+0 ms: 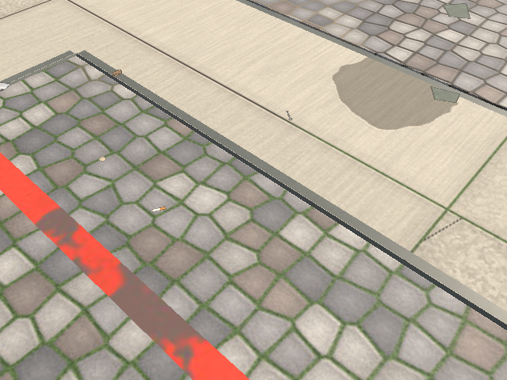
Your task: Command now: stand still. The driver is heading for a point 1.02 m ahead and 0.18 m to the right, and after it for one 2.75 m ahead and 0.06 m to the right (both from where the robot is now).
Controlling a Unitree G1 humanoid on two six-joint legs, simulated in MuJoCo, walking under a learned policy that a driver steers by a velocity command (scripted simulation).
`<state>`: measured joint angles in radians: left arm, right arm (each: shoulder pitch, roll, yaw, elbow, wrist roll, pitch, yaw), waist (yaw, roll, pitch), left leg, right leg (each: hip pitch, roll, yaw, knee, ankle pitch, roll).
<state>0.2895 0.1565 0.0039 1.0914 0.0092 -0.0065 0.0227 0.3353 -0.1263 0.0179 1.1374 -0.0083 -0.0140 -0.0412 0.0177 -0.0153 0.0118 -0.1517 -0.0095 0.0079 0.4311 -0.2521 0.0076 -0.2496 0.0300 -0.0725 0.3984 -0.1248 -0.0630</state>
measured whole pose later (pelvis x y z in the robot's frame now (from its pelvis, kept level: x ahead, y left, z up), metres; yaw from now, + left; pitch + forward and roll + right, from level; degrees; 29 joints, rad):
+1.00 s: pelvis +0.14 -0.03 +0.00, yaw +0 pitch +0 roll +0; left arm 0.43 0.15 0.04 1.09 0.02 -0.08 0.01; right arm 0.30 -0.19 -0.05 1.04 -0.04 -0.07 0.02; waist 0.01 0.03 0.00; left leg -0.45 0.04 0.04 1.06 -0.27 0.08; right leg -0.10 0.05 -0.09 0.35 -0.27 -0.08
